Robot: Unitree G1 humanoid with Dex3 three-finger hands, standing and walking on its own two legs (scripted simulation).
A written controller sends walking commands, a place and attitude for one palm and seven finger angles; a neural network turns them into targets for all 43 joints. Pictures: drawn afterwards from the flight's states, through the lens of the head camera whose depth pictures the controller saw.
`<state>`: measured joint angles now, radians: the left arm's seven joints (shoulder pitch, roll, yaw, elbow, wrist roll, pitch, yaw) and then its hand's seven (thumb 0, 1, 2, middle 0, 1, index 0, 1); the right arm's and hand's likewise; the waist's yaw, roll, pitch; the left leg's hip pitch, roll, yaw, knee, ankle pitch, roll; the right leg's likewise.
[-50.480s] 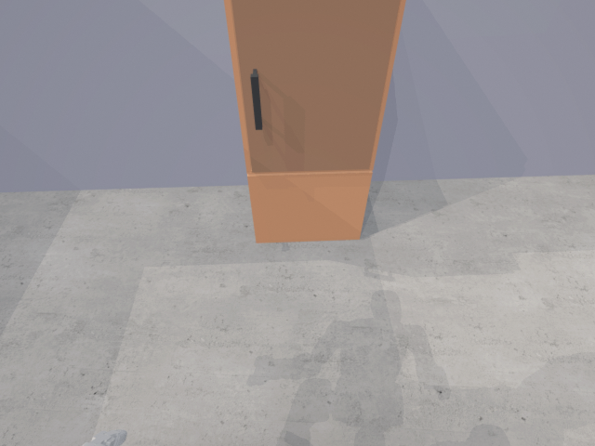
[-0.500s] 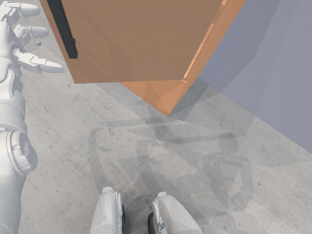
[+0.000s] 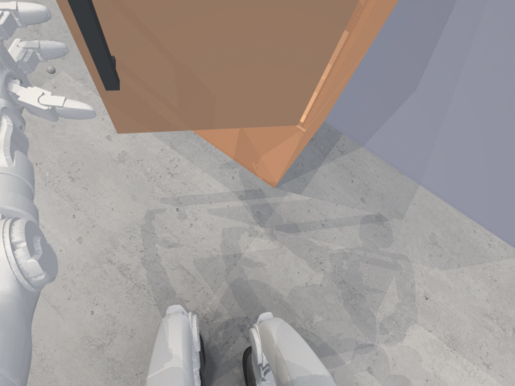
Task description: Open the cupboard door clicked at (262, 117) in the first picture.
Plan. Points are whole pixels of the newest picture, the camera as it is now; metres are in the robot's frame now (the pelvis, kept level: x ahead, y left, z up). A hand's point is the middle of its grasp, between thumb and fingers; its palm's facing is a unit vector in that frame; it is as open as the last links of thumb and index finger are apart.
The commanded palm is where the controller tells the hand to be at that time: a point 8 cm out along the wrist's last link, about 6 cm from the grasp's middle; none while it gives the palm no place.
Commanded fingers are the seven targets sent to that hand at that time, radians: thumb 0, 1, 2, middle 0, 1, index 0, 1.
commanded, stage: slide the fingers in behind the handle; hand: left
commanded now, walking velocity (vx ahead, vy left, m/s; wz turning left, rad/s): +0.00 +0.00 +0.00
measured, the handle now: (96, 32) +0.60 +0.18 +0.08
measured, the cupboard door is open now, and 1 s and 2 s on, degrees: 44 44 44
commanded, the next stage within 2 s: close the thumb around the handle in 1.58 s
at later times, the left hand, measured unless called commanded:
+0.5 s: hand (74, 70) +0.54 +0.21 +0.07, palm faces +0.06 -1.00 -0.01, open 14.0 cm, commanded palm +0.53 +0.23 +0.07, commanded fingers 0.00 -0.50 0.30 -0.30 -1.20 -0.30 -1.20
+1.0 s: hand (107, 72) +0.54 +0.17 +0.07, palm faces +0.07 -1.00 +0.00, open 14.0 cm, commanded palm +0.52 +0.20 +0.07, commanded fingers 0.00 -0.50 0.30 -0.30 -1.20 -0.30 -1.20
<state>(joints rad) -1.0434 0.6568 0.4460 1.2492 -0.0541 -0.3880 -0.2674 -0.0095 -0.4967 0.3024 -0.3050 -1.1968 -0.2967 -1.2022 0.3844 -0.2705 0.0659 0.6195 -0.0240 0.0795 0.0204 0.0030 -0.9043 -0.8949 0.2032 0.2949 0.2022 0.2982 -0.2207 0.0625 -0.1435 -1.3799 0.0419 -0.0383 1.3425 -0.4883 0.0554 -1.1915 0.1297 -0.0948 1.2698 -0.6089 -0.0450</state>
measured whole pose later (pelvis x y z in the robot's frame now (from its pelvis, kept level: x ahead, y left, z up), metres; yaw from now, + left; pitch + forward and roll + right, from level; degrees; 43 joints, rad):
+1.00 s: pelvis +0.00 +0.00 +0.01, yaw +1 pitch +28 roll -6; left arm -1.02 0.47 0.36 1.25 -0.03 -0.42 -0.09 -0.01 -0.50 0.30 -0.31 -1.20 -0.30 -1.20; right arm 0.40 -0.26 0.04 0.63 -0.05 0.09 0.06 0.00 -0.91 -0.90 0.20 0.29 0.20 0.30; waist -0.22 0.07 -0.16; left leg -1.33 0.03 -0.02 1.31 -0.48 0.05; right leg -1.15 0.12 -0.08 1.26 -0.61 -0.05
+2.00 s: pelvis +0.01 +0.00 +0.01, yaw +1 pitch +29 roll -6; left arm -1.03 0.44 0.33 1.25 -0.02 -0.44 -0.04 -0.01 -0.05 0.49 -0.33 -1.24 -0.32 -1.25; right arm 0.39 -0.26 0.02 0.64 -0.05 0.09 0.07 0.00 -0.91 -0.90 0.20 0.29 0.20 0.30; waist -0.21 0.08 -0.17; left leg -1.33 0.02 -0.02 1.31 -0.49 0.05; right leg -1.15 0.11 -0.08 1.26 -0.62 -0.05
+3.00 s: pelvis +0.03 -0.01 +0.04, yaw +1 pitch +24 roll -2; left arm -0.49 0.15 0.18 0.76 -0.13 -0.46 0.03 0.01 0.72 0.75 -0.32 -1.30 -0.34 -1.31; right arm 0.36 -0.24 -0.01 0.56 -0.02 0.13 0.09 0.01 -0.91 -0.90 0.20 0.29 0.20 0.30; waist -0.10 0.05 -0.21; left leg -1.12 0.02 0.03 1.18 -0.49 0.05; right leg -0.97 0.10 -0.02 1.16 -0.61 -0.05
